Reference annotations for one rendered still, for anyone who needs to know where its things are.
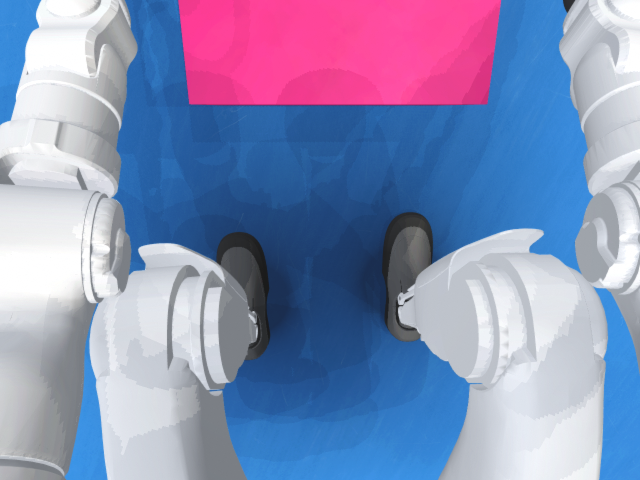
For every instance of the right robot shin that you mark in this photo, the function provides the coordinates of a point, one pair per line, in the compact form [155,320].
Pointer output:
[422,311]

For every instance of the robot left upper arm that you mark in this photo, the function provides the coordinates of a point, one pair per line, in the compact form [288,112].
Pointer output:
[62,251]

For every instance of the robot right upper arm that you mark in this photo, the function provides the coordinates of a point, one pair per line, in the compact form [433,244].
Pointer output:
[608,249]

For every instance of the right robot thigh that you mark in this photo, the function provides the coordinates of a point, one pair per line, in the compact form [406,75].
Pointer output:
[519,324]

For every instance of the left robot forearm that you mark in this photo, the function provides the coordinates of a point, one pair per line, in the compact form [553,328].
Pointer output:
[70,100]

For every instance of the carton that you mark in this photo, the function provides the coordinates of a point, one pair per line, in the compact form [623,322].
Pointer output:
[339,52]

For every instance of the right robot forearm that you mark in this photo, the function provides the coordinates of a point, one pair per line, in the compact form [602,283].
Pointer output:
[601,47]

